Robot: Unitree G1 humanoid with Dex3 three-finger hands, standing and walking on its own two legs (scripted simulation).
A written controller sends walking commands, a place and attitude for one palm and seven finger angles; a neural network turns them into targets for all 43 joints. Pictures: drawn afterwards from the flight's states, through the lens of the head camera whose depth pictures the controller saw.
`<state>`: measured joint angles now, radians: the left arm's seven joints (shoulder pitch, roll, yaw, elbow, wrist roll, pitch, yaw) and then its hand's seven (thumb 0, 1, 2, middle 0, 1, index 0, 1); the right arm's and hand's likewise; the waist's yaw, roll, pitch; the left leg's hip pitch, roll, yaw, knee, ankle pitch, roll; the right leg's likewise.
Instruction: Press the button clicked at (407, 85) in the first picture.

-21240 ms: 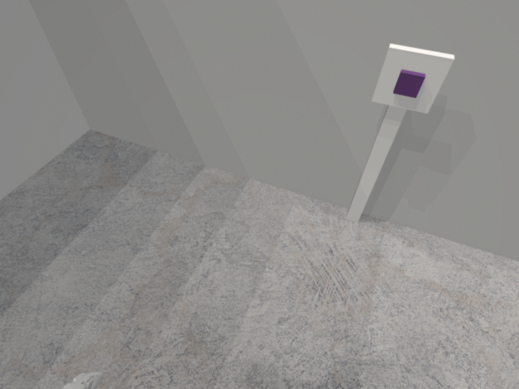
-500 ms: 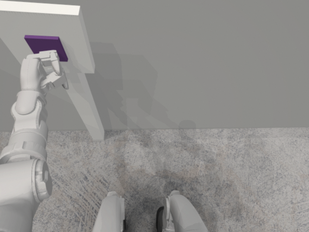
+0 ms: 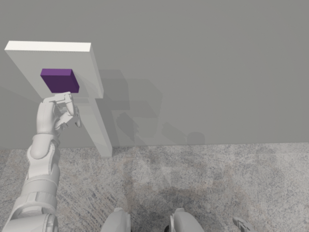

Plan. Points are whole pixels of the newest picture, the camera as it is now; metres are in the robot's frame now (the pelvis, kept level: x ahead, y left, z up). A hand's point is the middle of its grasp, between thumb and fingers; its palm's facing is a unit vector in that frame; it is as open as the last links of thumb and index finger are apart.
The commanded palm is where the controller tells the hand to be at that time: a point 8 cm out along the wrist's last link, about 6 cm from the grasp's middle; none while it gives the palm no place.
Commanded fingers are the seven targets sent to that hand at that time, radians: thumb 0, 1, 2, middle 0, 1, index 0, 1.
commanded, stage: pull the fist back off the button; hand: left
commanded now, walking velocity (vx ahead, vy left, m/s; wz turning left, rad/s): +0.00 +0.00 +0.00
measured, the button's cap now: (61, 80) +0.49 +0.24 +0.06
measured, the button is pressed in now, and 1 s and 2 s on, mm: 0 0 0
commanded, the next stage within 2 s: draw the hand back to the body in 0.36 s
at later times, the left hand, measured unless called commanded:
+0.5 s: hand (72, 132) +0.35 +0.20 +0.03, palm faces +0.05 -1.00 -0.02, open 3.1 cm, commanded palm +0.32 +0.25 +0.05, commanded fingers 0.00 0.90 0.90 -1.30 -1.50 -1.30 -1.50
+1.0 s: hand (41, 151) +0.27 +0.21 +0.12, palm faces +0.08 -0.99 -0.09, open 3.1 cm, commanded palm +0.24 +0.27 +0.14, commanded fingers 0.00 0.90 0.90 -1.30 -1.50 -1.30 -1.50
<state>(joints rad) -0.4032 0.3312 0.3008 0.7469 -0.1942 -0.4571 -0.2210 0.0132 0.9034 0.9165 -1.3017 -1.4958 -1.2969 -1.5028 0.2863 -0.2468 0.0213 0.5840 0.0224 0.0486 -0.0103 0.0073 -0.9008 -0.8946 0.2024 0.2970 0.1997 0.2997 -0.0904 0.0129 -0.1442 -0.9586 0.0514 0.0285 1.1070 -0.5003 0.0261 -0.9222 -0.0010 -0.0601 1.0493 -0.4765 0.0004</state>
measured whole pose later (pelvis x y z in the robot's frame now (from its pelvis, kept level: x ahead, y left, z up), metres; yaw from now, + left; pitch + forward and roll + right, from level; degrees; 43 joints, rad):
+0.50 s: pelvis +0.00 -0.01 +0.00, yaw +2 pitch +19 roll -3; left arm -0.22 0.29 0.23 0.52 -0.22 -0.42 -0.22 0.02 0.90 0.90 -1.30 -1.50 -1.30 -1.50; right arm 0.21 -0.25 0.02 0.58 0.02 -0.02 -0.04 0.01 -0.90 -0.89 0.20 0.30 0.20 0.30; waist -0.04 0.01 -0.14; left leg -0.95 0.04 0.00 1.14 -0.52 0.02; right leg -0.90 -0.01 -0.08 1.09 -0.51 -0.01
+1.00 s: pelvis +0.02 -0.01 +0.04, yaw +2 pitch +10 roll -2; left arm 0.21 0.31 0.22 0.04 -0.28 -0.23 -0.21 0.02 0.90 0.90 -1.30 -1.50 -1.30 -1.50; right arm 0.25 -0.26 0.03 0.52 0.06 -0.09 -0.08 0.01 -0.90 -0.90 0.20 0.30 0.20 0.30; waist -0.02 0.04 -0.13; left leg -0.61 0.03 0.01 0.88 -0.44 0.01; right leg -0.56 -0.01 -0.08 0.83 -0.43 0.00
